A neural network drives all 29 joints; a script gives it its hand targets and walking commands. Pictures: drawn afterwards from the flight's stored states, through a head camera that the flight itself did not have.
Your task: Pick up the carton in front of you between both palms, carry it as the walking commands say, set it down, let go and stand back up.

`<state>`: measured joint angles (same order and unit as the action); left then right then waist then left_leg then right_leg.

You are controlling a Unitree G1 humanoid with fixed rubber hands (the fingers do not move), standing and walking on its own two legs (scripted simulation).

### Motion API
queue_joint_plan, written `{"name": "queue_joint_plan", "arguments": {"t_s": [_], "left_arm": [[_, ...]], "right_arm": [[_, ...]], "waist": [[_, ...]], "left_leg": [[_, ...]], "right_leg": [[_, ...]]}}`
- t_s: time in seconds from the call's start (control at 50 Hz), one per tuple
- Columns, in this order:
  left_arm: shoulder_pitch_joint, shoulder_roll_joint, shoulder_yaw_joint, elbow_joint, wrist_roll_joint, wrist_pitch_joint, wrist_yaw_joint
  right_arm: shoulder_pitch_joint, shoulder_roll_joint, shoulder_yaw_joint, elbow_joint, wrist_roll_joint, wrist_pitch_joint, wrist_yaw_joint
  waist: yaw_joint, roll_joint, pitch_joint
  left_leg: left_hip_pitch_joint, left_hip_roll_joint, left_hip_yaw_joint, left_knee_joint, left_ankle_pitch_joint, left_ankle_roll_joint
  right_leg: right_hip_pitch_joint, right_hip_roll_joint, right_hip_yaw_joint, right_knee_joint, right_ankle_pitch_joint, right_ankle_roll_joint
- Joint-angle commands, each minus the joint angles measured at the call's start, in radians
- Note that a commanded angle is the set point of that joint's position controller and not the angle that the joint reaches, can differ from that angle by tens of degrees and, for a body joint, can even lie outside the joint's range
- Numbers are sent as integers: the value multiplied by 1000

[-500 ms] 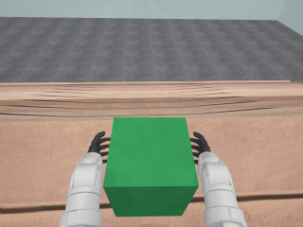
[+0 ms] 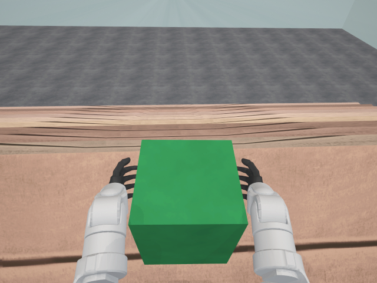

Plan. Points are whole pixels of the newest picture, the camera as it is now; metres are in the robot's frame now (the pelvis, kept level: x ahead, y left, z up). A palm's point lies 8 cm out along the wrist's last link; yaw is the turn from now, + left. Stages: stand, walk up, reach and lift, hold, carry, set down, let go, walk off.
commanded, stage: hold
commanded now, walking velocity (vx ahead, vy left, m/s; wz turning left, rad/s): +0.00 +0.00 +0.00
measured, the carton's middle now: (186, 204) +0.30 +0.00 -0.02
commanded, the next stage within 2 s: carry in 0.20 s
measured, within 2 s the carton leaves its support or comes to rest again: neither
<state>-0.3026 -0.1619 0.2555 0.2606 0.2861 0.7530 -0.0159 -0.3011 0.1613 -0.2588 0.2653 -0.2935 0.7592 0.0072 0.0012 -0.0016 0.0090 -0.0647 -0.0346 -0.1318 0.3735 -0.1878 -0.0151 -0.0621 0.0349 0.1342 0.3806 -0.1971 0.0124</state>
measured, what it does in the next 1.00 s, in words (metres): walks ahead: left foot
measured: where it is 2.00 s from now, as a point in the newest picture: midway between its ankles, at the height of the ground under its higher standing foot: (178, 175)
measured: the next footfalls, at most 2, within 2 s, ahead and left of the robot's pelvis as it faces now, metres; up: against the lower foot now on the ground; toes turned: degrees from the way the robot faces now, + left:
left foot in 0.78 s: +0.28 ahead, +0.12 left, +0.00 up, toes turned +9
right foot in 1.18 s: +0.64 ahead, -0.07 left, +0.00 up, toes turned -11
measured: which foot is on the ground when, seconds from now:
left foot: down 0.00-0.58, up 0.60-0.76, down 0.78-1.00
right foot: down 0.00-0.80, up 0.82-1.00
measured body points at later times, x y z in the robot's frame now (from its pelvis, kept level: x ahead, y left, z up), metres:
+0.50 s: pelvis +0.07 +0.02 -0.01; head +0.03 +0.02 +0.44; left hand +0.36 +0.17 +0.06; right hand +0.36 -0.14 +0.06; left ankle +0.02 +0.14 -0.74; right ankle +0.03 -0.11 -0.73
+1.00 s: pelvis +0.33 +0.04 +0.00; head +0.33 +0.05 +0.45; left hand +0.62 +0.18 +0.08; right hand +0.60 -0.13 +0.08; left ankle +0.24 +0.11 -0.74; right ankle +0.33 -0.08 -0.69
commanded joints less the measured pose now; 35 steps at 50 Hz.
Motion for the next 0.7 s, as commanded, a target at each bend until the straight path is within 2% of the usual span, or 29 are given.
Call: {"name": "queue_joint_plan", "arguments": {"t_s": [0.0, 0.16, 0.18, 0.2, 0.22, 0.24, 0.26, 0.32, 0.34, 0.36, 0.38, 0.4, 0.42, 0.44, 0.46, 0.48, 0.5, 0.52, 0.54, 0.56, 0.58, 0.6, 0.62, 0.64, 0.66, 0.68], "left_arm": [[-507, -922, -551, 1, -260, -23, -235], [-475, -922, -555, -16, -262, -21, -231], [-479, -919, -564, -29, -269, -17, -230], [-472, -914, -566, -33, -272, -15, -226], [-477, -916, -588, -66, -285, -13, -222], [-490, -916, -610, -96, -300, -8, -216], [-501, -917, -634, -126, -315, -1, -210], [-477, -899, -709, -218, -365, 48, -186], [-469, -882, -732, -248, -382, 75, -176], [-474, -864, -754, -283, -398, 105, -168], [-478, -851, -770, -315, -410, 136, -161], [-485, -842, -783, -341, -426, 170, -156], [-496, -830, -800, -366, -446, 205, -152], [-505, -830, -819, -388, -477, 239, -152], [-518, -838, -842, -411, -512, 265, -155], [-502, -851, -858, -424, -545, 286, -156], [-477, -865, -868, -444, -571, 304, -155], [-442, -872, -871, -459, -584, 322, -153], [-411, -881, -871, -474, -588, 341, -150], [-361, -873, -858, -479, -570, 356, -143], [-335, -853, -838, -489, -547, 369, -134], [-326, -853, -830, -518, -533, 385, -125], [-324, -854, -839, -562, -532, 399, -117], [-332, -891, -847, -591, -544, 412, -114], [-330, -904, -855, -632, -553, 419, -115], [-324, -908, -862, -663, -560, 426, -118]], "right_arm": [[-538, 913, 555, -21, 270, -34, 247], [-511, 910, 562, -41, 276, -32, 244], [-518, 905, 571, -61, 290, -28, 242], [-519, 909, 577, -62, 293, -26, 238], [-526, 905, 593, -93, 303, -24, 235], [-536, 905, 613, -120, 315, -19, 231], [-543, 903, 635, -149, 330, -11, 226], [-538, 896, 721, -238, 395, 41, 210], [-537, 887, 747, -267, 419, 66, 204], [-537, 877, 767, -293, 441, 95, 198], [-548, 865, 779, -319, 459, 125, 193], [-544, 845, 785, -327, 474, 156, 189], [-504, 825, 788, -327, 484, 188, 181], [-472, 810, 788, -340, 487, 217, 171], [-467, 801, 790, -379, 494, 244, 160], [-466, 804, 808, -432, 506, 271, 148], [-468, 807, 824, -485, 522, 295, 139], [-461, 812, 837, -522, 538, 316, 135], [-424, 815, 846, -542, 549, 337, 133], [-437, 820, 858, -583, 567, 361, 141], [-456, 841, 870, -606, 591, 385, 152], [-456, 845, 870, -601, 604, 399, 164], [-435, 856, 872, -601, 616, 408, 174], [-420, 857, 862, -611, 621, 416, 176], [-386, 863, 859, -623, 621, 422, 174], [-350, 868, 856, -636, 615, 426, 171]], "waist": [[-1, 0, -210], [0, 1, -223], [0, -9, -224], [-1, -6, -252], [0, -13, -233], [0, -21, -213], [1, -39, -204], [2, -123, -282], [0, -139, -293], [0, -127, -290], [0, -81, -274], [-4, 42, -252], [-20, 218, -243], [-25, 284, -194], [-26, 244, -183], [-23, 188, -213], [-17, 145, -264], [-9, 122, -319], [-5, 88, -379], [18, -89, -392], [24, -281, -343], [31, -274, -292], [38, -197, -271], [42, -128, -291], [39, -106, -304], [34, -127, -319]], "left_leg": [[47, -58, 73, -61, 71, -1], [65, -60, 69, -62, 129, -3], [-68, 116, 42, 24, 8, 11], [-96, 105, 18, 6, -189, 16], [-159, 89, 17, 3, -379, 22], [-208, 81, 20, 15, -473, 24], [-232, 79, 38, 50, -457, 22], [-247, 34, 164, 195, -223, 3], [-243, 24, 187, 159, -227, 5], [-215, 31, 186, 119, -249, 10], [-162, 63, 152, 64, -290, 20], [-103, 153, 26, -12, -367, 47], [-17, 273, -165, -121, -412, 101], [53, 350, -297, -142, -286, 164], [71, 362, -298, -122, -130, 195], [69, 344, -222, -84, -22, 189], [46, 303, -111, -28, 30, 160], [-41, 251, 6, 40, 26, 121], [-188, 197, 112, 127, -40, 82], [-342, 120, 239, 342, -53, 31], [-617, 70, 284, 477, -180, -2], [-763, 71, 244, 500, -382, 10], [-811, 87, 224, 490, -443, 17], [-799, 100, 218, 440, -432, 21], [-742, 96, 230, 348, -358, 21], [-656, 73, 264, 278, -261, 18]], "right_leg": [[9, 57, -75, -71, 71, 2], [27, 59, -73, -72, 127, 5], [-72, -106, -47, 9, 3, -7], [-93, -106, -5, -17, -187, -14], [-139, -101, 9, -34, -392, -22], [-169, -109, 28, -45, -509, -31], [-181, -124, 43, -52, -522, -40], [-139, -194, 101, -72, -427, -89], [-141, -204, 101, -74, -439, -101], [-174, -197, 75, -63, -455, -99], [-241, -173, 24, -5, -449, -83], [-338, -122, -69, 126, -398, -49], [-467, -64, -185, 331, -307, -11], [-596, -47, -236, 338, -314, 0], [-609, -60, -231, 292, -333, -8], [-545, -58, -244, 214, -298, -10], [-423, -36, -282, 116, -200, -8], [-231, -23, -304, 39, -112, -10], [14, -54, -266, 2, -69, -19], [146, -203, -19, -100, -173, -84], [292, -373, 223, -83, 1, -183], [342, -430, 288, -88, 200, -249], [369, -440, 260, -65, 332, -267], [376, -431, 202, -55, 310, -243], [348, -402, 131, -59, 279, -199], [302, -367, 51, -61, 288, -163]]}}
